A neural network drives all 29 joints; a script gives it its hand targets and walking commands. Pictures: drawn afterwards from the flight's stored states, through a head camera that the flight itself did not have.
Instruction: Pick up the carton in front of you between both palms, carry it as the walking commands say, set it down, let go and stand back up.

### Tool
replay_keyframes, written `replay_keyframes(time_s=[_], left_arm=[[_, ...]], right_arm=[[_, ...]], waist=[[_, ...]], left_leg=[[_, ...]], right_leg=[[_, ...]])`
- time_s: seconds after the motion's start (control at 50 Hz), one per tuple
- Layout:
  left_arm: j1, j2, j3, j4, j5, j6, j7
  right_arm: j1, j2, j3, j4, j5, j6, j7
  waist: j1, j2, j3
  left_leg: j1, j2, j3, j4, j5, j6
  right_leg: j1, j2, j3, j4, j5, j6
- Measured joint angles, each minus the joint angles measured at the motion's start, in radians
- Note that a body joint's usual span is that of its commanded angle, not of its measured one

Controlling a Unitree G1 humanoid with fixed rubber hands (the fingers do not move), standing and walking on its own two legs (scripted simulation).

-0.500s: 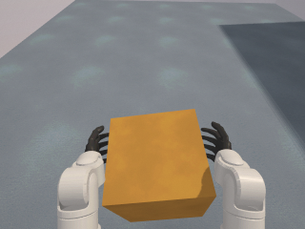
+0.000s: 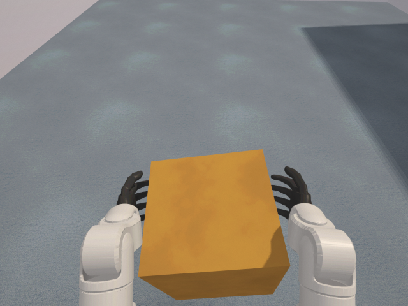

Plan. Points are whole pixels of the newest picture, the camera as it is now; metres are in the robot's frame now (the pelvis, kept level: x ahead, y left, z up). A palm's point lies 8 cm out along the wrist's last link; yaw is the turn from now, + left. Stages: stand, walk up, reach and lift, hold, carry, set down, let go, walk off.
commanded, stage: carry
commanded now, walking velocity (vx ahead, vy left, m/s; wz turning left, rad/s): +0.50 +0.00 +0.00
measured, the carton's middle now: (215, 231) +0.26 -0.01 +0.01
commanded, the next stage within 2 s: none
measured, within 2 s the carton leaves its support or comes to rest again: neither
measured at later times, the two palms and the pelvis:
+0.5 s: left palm (155, 104) +0.57 +0.15 +0.10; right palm (266, 103) +0.58 -0.15 +0.11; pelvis +0.33 +0.00 +0.00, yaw +0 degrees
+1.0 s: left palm (170, 51) +0.90 +0.14 +0.11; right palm (252, 50) +0.90 -0.15 +0.11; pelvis +0.65 -0.01 +0.00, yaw +0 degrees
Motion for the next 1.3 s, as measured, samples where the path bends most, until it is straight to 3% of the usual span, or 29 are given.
replay_keyframes(time_s=[0.04,0.08,0.12,0.16,0.22,0.36,0.5,0.54,0.56,0.6,0.64,0.68,0.8,0.94,1.04,1.08,1.1,1.14,1.16,1.22,1.3], left_arm=[[-0.001,0.000,0.005,0.005,0.003,0.007,0.001],[-0.006,0.001,0.025,0.034,0.006,-0.001,0.003],[-0.004,0.000,0.036,0.055,0.008,-0.001,0.006],[0.003,0.001,0.027,0.064,0.009,-0.004,0.007],[0.014,0.001,0.007,0.062,0.009,-0.024,0.008],[0.048,0.002,-0.023,-0.010,0.004,-0.056,0.017],[0.043,0.003,-0.012,-0.070,-0.005,-0.013,0.021],[0.023,0.002,-0.006,-0.056,-0.008,-0.001,0.018],[0.009,0.001,-0.006,-0.029,-0.008,-0.007,0.017],[-0.019,-0.001,-0.001,0.026,-0.007,-0.010,0.014],[-0.023,-0.002,0.004,0.051,-0.006,-0.007,0.011],[-0.013,-0.002,0.009,0.051,-0.005,-0.010,0.009],[0.009,0.000,0.019,0.001,-0.011,-0.038,0.005],[0.006,0.000,0.006,-0.035,-0.010,-0.029,0.000],[0.003,0.000,0.001,-0.021,0.001,-0.003,0.000],[-0.004,0.001,0.019,0.004,0.005,-0.007,0.002],[-0.007,0.000,0.027,0.020,0.007,-0.009,0.004],[-0.007,0.000,0.032,0.045,0.011,-0.011,0.006],[-0.005,0.000,0.028,0.052,0.013,-0.014,0.007],[0.006,0.001,0.009,0.061,0.014,-0.034,0.008],[0.030,0.002,-0.016,0.045,0.014,-0.074,0.009]], right_arm=[[-0.009,0.001,-0.002,0.018,0.003,0.003,0.001],[-0.026,0.002,0.003,0.080,-0.002,-0.014,0.005],[-0.031,0.003,0.005,0.122,-0.003,-0.021,0.007],[-0.014,0.002,0.004,0.126,-0.001,-0.028,0.008],[0.014,0.000,0.002,0.101,0.004,-0.045,0.008],[0.046,-0.001,0.008,0.027,0.015,-0.072,0.009],[0.029,-0.001,0.021,-0.021,0.013,-0.026,0.005],[0.016,-0.001,0.015,-0.023,0.008,-0.007,0.002],[0.004,-0.001,0.002,-0.010,0.007,-0.003,0.002],[-0.011,0.000,-0.019,0.019,0.004,0.006,0.002],[-0.015,0.001,-0.023,0.037,0.000,0.015,0.001],[-0.017,0.001,-0.014,0.048,-0.002,0.014,-0.001],[-0.010,0.001,0.016,0.024,-0.006,-0.021,-0.002],[0.004,0.000,0.016,-0.035,-0.003,-0.008,-0.006],[-0.001,0.000,0.004,-0.015,0.005,0.013,-0.005],[-0.017,0.002,0.008,0.040,0.001,0.000,-0.002],[-0.026,0.003,0.009,0.072,-0.001,-0.006,-0.001],[-0.027,0.003,0.008,0.108,-0.003,-0.012,0.001],[-0.019,0.002,0.007,0.114,-0.003,-0.017,0.002],[0.010,0.000,0.005,0.104,0.000,-0.035,0.003],[0.039,-0.001,0.003,0.074,0.004,-0.066,0.005]], waist=[[-0.001,-0.015,-0.001],[-0.014,-0.050,0.009],[-0.018,-0.043,0.033],[-0.019,-0.032,0.054],[-0.021,-0.023,0.069],[-0.019,-0.016,0.045],[-0.016,-0.006,0.012],[-0.014,0.010,0.010],[-0.007,0.034,0.013],[0.003,0.042,0.032],[0.004,0.030,0.055],[0.006,0.022,0.072],[0.010,0.006,0.079],[-0.003,0.010,0.037],[-0.002,-0.006,0.022],[-0.015,-0.047,0.031],[-0.020,-0.049,0.042],[-0.021,-0.039,0.069],[-0.020,-0.033,0.079],[-0.019,-0.022,0.097],[-0.018,-0.014,0.089]], left_leg=[[0.068,-0.023,0.038,-0.049,-0.015,0.017],[0.064,-0.041,0.062,0.033,-0.067,0.064],[0.098,-0.037,0.068,0.030,-0.113,0.082],[0.154,-0.036,0.067,-0.028,-0.115,0.071],[0.239,-0.041,0.059,-0.122,-0.116,0.067],[0.436,-0.049,0.039,-0.268,-0.168,0.036],[0.628,-0.043,0.024,-0.272,-0.323,-0.030],[0.639,-0.016,0.008,-0.153,-0.421,-0.051],[0.593,0.018,-0.005,-0.017,-0.442,-0.051],[0.431,0.018,-0.086,0.343,-0.429,-0.038],[0.271,-0.003,-0.126,0.586,-0.387,-0.013],[0.151,0.001,-0.125,0.641,-0.315,-0.001],[-0.051,0.029,-0.100,0.435,-0.157,-0.018],[-0.073,0.025,-0.045,0.116,-0.008,-0.022],[0.043,-0.016,0.029,-0.037,-0.009,0.006],[0.060,-0.041,0.060,0.021,-0.038,0.064],[0.067,-0.040,0.064,0.046,-0.077,0.078],[0.111,-0.035,0.066,0.020,-0.111,0.077],[0.139,-0.035,0.065,-0.011,-0.111,0.070],[0.225,-0.040,0.058,-0.109,-0.110,0.068],[0.336,-0.045,0.042,-0.213,-0.126,0.058]], right_leg=[[0.009,-0.026,0.015,0.117,-0.097,0.022],[-0.111,-0.072,0.060,0.430,-0.108,0.017],[-0.281,-0.049,0.129,0.762,-0.093,0.000],[-0.420,-0.041,0.140,0.905,-0.037,-0.015],[-0.561,-0.056,0.129,0.866,0.052,-0.015],[-0.687,-0.083,0.089,0.526,0.222,0.015],[-0.608,-0.050,0.011,0.269,0.321,-0.023],[-0.542,-0.026,-0.023,0.223,0.306,-0.038],[-0.545,-0.013,-0.038,0.270,0.288,-0.064],[-0.533,-0.011,-0.050,0.317,0.222,-0.099],[-0.483,-0.016,-0.054,0.272,0.206,-0.097],[-0.424,-0.013,-0.052,0.203,0.209,-0.093],[-0.259,-0.003,-0.030,0.041,0.193,-0.080],[-0.067,0.005,-0.015,-0.043,0.094,-0.033],[0.044,-0.018,0.007,0.043,-0.065,0.023],[-0.034,-0.078,0.030,0.304,-0.116,0.024],[-0.119,-0.078,0.074,0.495,-0.101,0.018],[-0.291,-0.051,0.137,0.799,-0.074,-0.001],[-0.364,-0.046,0.145,0.877,-0.047,-0.010],[-0.526,-0.056,0.136,0.884,0.042,-0.016],[-0.649,-0.075,0.114,0.722,0.131,0.003]])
